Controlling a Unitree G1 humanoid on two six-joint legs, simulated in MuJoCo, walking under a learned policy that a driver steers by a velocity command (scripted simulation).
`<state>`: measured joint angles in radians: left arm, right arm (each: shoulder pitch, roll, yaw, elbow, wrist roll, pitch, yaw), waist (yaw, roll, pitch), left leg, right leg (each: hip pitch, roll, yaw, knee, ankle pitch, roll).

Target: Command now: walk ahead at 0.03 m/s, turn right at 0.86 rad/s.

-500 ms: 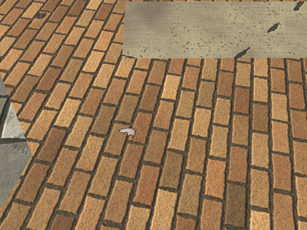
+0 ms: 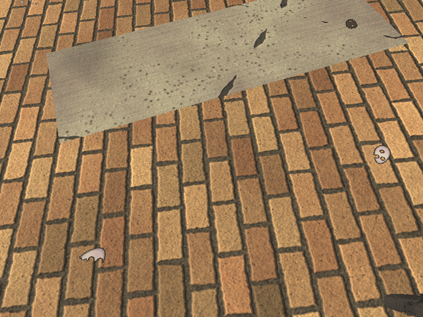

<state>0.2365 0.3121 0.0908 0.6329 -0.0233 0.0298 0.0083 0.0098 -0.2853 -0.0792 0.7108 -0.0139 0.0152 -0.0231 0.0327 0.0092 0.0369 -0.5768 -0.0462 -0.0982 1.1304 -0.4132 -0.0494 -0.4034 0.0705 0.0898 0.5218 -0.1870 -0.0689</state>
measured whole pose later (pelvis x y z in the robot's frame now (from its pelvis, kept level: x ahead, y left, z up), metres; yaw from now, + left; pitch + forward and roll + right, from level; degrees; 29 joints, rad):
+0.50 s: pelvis +0.10 +0.05 +0.01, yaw -17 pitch +2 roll -1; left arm 0.13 0.30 0.07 0.63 0.01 0.04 0.03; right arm 0.16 -0.25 -0.05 0.73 0.01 0.00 0.02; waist -0.04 -0.03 0.04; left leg -0.29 -0.08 -0.17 0.46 -0.19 0.03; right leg -0.33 0.07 0.17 0.78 -0.50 0.10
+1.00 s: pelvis +0.12 +0.02 +0.00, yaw +9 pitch +2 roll +0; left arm 0.11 0.26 0.07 0.70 0.01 0.02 0.04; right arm 0.21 -0.35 -0.10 0.62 0.03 0.08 0.00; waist -0.01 0.03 0.08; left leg -0.55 0.05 -0.04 1.03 -0.35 -0.11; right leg -0.13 0.00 -0.11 0.40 -0.30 -0.03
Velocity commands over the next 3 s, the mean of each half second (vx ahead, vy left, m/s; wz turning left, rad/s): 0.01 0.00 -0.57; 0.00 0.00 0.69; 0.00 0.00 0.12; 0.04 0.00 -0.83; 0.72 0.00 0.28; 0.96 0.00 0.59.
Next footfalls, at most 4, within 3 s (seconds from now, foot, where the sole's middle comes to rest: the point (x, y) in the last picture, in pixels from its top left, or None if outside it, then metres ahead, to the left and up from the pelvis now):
0.32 left None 0.19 0.12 -0.77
0.72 right None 0.12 -0.08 -0.77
1.18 left None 0.17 0.19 -0.77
1.70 right None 0.22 -0.05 -0.77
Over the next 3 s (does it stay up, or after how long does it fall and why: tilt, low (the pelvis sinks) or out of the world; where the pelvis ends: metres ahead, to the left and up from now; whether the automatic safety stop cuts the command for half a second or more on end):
stays up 0.95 0.10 0.00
